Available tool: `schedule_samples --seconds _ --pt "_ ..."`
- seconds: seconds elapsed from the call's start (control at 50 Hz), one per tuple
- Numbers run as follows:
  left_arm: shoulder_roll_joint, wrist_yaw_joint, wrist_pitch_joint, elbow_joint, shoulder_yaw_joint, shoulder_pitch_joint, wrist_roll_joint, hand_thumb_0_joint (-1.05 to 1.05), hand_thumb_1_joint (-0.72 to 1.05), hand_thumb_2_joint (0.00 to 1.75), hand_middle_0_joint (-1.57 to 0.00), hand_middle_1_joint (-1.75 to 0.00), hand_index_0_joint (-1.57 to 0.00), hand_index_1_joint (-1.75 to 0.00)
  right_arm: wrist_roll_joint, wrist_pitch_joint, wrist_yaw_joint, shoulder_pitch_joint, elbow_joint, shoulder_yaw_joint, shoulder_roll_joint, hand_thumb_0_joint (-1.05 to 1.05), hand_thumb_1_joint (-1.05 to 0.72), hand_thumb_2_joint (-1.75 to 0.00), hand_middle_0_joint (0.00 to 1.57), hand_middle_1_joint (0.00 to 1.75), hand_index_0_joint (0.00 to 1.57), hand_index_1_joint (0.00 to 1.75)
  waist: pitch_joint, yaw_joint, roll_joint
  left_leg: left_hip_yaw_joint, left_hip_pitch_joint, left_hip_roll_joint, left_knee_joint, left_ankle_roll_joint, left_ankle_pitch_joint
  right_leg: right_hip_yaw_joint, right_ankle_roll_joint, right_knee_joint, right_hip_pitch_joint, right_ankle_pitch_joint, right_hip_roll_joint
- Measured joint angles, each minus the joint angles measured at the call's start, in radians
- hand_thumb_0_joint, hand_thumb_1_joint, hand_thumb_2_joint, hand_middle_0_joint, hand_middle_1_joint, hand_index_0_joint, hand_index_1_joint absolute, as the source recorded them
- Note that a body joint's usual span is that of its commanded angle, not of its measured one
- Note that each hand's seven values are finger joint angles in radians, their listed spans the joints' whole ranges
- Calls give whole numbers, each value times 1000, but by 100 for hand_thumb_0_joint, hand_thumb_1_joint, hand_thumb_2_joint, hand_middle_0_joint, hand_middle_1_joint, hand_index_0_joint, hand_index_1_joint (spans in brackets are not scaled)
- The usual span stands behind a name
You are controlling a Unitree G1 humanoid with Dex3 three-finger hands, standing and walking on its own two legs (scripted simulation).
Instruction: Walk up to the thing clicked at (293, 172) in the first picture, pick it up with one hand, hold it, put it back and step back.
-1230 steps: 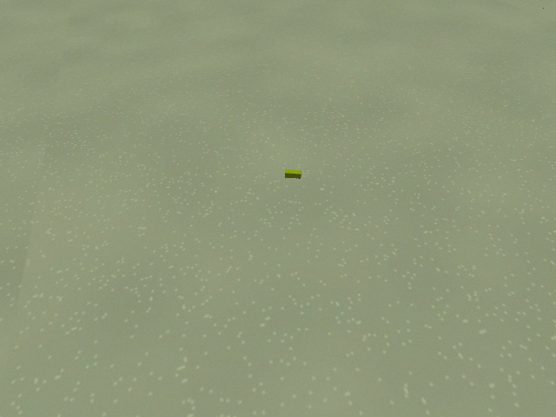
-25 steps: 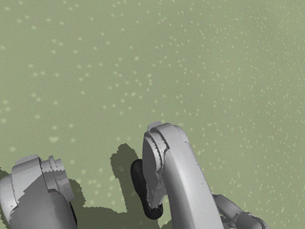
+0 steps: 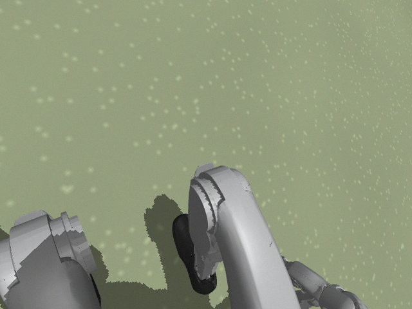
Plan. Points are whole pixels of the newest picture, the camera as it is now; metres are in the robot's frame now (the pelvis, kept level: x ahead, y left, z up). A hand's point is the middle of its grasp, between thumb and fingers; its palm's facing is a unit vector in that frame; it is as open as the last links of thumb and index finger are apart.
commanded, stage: close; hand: left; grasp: from above
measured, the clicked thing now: out of the picture +0.40 +0.34 -0.28
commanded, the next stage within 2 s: settle in 1.58 s
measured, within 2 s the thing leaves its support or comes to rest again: leaves its support in 2.00 s
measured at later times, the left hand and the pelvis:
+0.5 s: hand out of the picture +0.39 +0.32 -0.25, palm faces -0.42 -0.13 -0.90, open 10.8 cm; pelvis +0.00 +0.00 +0.00, yaw +0 degrees
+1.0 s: hand out of the picture +0.40 +0.34 -0.24, palm faces -0.46 -0.18 -0.87, open 8.8 cm; pelvis +0.00 +0.00 +0.00, yaw +0 degrees
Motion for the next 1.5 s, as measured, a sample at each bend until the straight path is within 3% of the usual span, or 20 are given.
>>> schedule_samples --seconds 0.1,0.16,0.26,0.42,0.52,0.6,0.7,0.8,0.94,1.16,1.34,1.5 --pt "47 -75 2 22 36 -19 -31 0 -21 75 -28 -83 -29 -81 7 -6 -6 16 -9 -4 -9 0 -89 -89 20 30 19 30 11 -9 4 3 -9 -5 1 -1 5 2 -2 4 -6 -1 -5" --pt "65 -118 -24 18 20 -12 -45 0 -18 72 -30 -82 -32 -80 4 2 -9 26 -9 8 -9 0 -89 -90 20 30 19 30 23 -6 3 2 -5 -8 2 -4 4 2 2 8 -3 -4 -7" --pt "78 -136 -86 -8 -16 2 -49 0 -12 67 -32 -80 -36 -77 -3 29 -17 37 -9 35 1 0 -89 -90 20 30 19 30 35 10 2 -5 7 -8 1 -11 0 -3 0 7 5 -5 -7" --pt "48 -75 -143 -29 -39 39 1 0 -2 61 -40 -72 -44 -70 -24 50 -30 23 -13 56 21 0 -89 -89 20 30 20 30 35 25 -2 -15 25 -2 1 -15 -2 -10 -1 0 17 5 1" --pt "12 -6 -108 -40 -41 52 31 0 4 56 -46 -66 -49 -64 -24 41 -35 6 -4 34 22 0 -89 -89 20 30 20 30 28 21 -9 -12 27 3 -4 -10 5 -9 -1 -7 19 14 5" --pt "-9 21 -55 -38 -40 44 24 0 9 52 -50 -60 -53 -58 -14 28 -29 1 0 16 11 0 -89 -89 20 30 20 30 16 15 -13 -6 22 6 -12 -5 10 -5 -3 -14 15 19 6" --pt "-2 -1 -1 -25 -15 19 -2 0 14 47 -55 -55 -58 -53 3 8 -20 5 -9 5 -14 0 -89 -89 20 30 20 30 8 3 -11 -1 10 3 -15 -2 15 -3 -5 -15 7 19 3" --pt "47 -70 2 1 37 -4 -37 0 19 42 -59 -51 -62 -48 10 -3 -23 16 -19 -6 -27 0 -89 -89 20 30 19 30 15 -7 -4 2 -1 -3 -13 -1 17 -1 -4 -11 0 13 -3" --pt "71 -142 -65 -18 5 -6 -48 0 25 35 -63 -49 -68 -45 7 28 -27 29 -22 19 -14 0 -89 -89 20 30 19 30 25 3 8 1 5 -7 -8 -5 8 0 2 -3 5 2 -6" --pt "70 -89 -127 -20 -26 24 -17 0 40 29 -68 -38 -79 -38 -18 64 -44 28 -36 65 30 0 -89 -89 20 30 20 30 30 22 0 -7 18 -1 -7 -10 5 -6 0 -6 12 10 0" --pt "49 -40 -94 -26 -26 30 13 1 49 21 -79 -30 -88 -29 -25 50 -52 16 -23 43 17 0 -89 -89 20 30 20 30 19 22 -10 -8 17 -2 -11 -7 13 -7 -2 -13 15 16 0" --pt "47 -50 -63 -15 -10 9 6 1 56 14 -89 -23 -96 -21 -17 35 -48 18 -24 22 -11 0 -89 -89 20 30 20 30 7 9 -8 -3 9 -4 -15 -1 15 -5 -3 -17 13 13 -2"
